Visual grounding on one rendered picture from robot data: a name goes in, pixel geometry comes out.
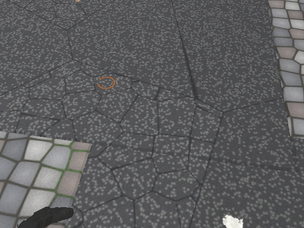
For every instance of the left robot hand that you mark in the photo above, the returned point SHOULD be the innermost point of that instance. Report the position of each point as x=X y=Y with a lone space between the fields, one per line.
x=45 y=216

